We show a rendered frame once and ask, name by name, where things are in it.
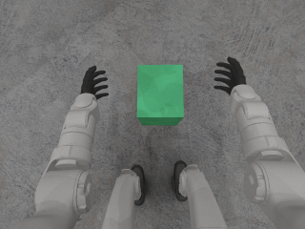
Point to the left robot shin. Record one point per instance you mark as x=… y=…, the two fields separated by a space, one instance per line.
x=128 y=171

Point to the left robot hand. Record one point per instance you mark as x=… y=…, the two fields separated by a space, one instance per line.
x=89 y=82

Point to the robot right upper arm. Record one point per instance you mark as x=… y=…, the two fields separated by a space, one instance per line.
x=278 y=188

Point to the robot left upper arm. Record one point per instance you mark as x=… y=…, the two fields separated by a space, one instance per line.
x=62 y=197

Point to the left robot thigh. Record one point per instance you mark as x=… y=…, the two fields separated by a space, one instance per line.
x=120 y=210

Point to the robot left forearm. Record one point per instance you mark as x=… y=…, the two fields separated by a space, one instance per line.
x=74 y=149

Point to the carton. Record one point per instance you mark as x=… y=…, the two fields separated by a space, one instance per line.
x=160 y=96

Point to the robot right forearm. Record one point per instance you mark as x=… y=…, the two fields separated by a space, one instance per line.
x=260 y=139

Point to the right robot hand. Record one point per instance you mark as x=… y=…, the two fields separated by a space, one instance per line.
x=236 y=75

